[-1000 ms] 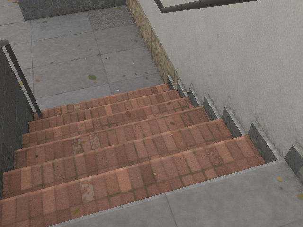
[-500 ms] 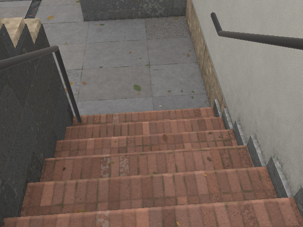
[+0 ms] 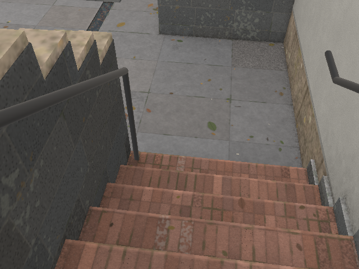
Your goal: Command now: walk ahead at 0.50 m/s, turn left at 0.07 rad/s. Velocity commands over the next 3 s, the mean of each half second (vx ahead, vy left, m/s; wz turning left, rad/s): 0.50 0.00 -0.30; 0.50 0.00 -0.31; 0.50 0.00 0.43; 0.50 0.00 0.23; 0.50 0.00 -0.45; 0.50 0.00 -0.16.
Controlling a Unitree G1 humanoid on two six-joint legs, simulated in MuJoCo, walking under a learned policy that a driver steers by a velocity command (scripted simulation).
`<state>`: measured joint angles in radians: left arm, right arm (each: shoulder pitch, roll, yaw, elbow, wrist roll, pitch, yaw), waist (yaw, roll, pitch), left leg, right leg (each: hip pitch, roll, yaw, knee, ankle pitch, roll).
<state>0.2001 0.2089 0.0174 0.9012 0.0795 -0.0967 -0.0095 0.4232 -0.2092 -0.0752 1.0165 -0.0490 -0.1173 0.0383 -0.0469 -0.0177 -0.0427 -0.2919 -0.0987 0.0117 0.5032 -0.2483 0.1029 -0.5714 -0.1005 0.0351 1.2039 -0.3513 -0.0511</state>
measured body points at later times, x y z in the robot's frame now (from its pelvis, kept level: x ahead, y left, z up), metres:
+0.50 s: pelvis +0.27 -0.07 -0.16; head +0.28 -0.08 +0.29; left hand +0.40 +0.15 -0.30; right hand +0.13 -0.25 -0.31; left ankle +0.11 +0.09 -0.63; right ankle +0.27 -0.16 -0.91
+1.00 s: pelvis +0.54 -0.08 -0.35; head +0.54 -0.07 +0.10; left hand +0.70 +0.12 -0.49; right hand +0.38 -0.28 -0.49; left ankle +0.56 -0.01 -1.08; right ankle +0.50 -0.21 -0.89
